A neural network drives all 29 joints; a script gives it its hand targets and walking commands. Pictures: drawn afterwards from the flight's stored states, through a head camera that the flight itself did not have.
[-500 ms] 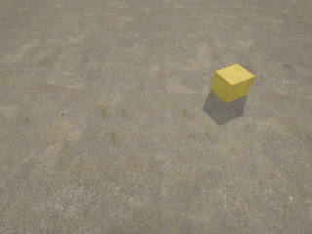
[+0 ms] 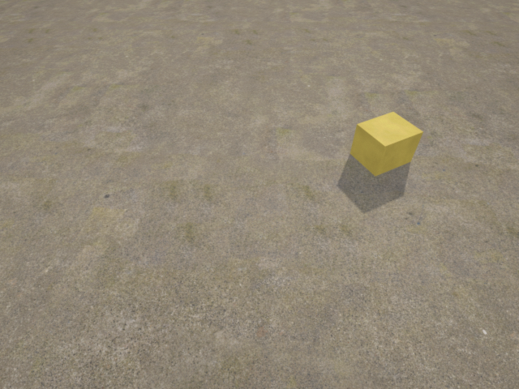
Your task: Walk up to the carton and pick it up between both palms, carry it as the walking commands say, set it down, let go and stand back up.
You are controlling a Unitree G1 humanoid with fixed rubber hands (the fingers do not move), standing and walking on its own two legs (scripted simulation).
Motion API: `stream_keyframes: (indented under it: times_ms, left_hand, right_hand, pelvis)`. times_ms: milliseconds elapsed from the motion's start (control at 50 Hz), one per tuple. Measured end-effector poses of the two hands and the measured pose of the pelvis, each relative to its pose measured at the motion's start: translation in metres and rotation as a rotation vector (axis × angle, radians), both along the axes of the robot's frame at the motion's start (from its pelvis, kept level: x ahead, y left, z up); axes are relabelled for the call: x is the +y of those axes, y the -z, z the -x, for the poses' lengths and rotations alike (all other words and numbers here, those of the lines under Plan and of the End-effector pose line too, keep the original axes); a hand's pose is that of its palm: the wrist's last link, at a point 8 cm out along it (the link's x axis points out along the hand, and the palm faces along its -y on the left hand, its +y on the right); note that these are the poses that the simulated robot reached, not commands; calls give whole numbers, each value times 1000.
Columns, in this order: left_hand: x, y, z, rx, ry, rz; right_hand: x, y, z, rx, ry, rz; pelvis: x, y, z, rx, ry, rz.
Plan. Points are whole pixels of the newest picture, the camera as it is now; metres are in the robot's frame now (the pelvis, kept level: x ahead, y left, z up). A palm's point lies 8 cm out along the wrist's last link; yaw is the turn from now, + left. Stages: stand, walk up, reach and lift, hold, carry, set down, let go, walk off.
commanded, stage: walk up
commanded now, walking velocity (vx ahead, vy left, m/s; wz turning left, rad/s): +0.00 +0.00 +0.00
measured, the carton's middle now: (384, 143) +1.52 -0.67 -0.67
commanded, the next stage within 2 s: none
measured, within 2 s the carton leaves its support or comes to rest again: neither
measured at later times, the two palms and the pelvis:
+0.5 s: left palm out of the picture +0.09 +0.20 -0.15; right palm out of the picture +0.02 -0.34 -0.19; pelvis +0.06 -0.09 -0.04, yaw -10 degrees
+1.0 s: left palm (276, 230) +0.49 +0.00 -0.12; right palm out of the picture +0.10 -0.38 -0.14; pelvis +0.29 -0.20 -0.01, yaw -23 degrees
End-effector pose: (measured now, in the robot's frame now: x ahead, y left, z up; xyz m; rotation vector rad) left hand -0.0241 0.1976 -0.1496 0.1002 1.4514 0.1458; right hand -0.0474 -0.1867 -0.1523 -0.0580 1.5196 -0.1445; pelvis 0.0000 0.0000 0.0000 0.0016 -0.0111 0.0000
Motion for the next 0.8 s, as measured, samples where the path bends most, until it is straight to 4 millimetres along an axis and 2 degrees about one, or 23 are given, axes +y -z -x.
stream_keyframes:
  times_ms: [160,220,280,340,400,440,460,500,540,580,620,660,720,760,800]
  left_hand:
    - [-3,0,11,9,-20,15]
    - [4,1,9,40,61,9]
    - [15,-3,-15,35,159,-29]
    - [21,-12,-56,-29,201,-90]
    - [18,-23,-100,-140,191,-149]
    - [14,-18,-117,-215,165,-190]
    - [11,-11,-119,-228,146,-209]
    - [-2,-3,-113,-185,106,-213]
    - [-20,-1,-104,-109,101,-181]
    - [-37,-2,-100,-41,120,-137]
    - [-52,-3,-103,2,146,-92]
    - [-64,0,-115,28,165,-51]
    - [-77,15,-150,45,228,-2]
    - [-86,25,-186,42,296,15]
    - [-99,26,-234,-6,361,25]
  right_hand:
    - [-5,0,4,0,-4,11]
    - [-17,3,0,-75,43,39]
    - [-37,6,2,-124,99,79]
    - [-60,11,6,-103,124,87]
    - [-90,21,-2,-66,104,81]
    - [-115,35,-18,-56,74,77]
    - [-128,41,-32,-63,58,75]
    - [-149,40,-69,-126,26,80]
    - [-166,27,-115,-238,-1,94]
    - [-179,6,-159,-355,-7,119]
    - [-187,-16,-196,-446,-6,145]
    - [-192,-31,-224,-509,8,165]
    - [-199,-34,-242,-548,54,214]
    - [-202,-26,-236,-516,114,250]
    - [-201,-19,-219,-429,176,254]
  pelvis:
    - [1,1,1,-3,4,1]
    - [-4,5,1,-9,74,-28]
    - [-14,9,-2,-22,127,-41]
    - [-30,10,-13,-34,148,-38]
    - [-52,15,-31,-41,160,-25]
    - [-72,30,-46,-28,162,-31]
    - [-80,37,-50,-20,169,-30]
    - [-89,41,-58,-16,166,5]
    - [-94,34,-69,-13,167,36]
    - [-99,25,-83,-7,179,35]
    - [-104,17,-98,-9,200,17]
    - [-109,13,-118,-12,225,4]
    - [-115,22,-153,-5,263,-2]
    - [-121,29,-172,-11,298,-19]
    - [-131,27,-190,-28,334,-34]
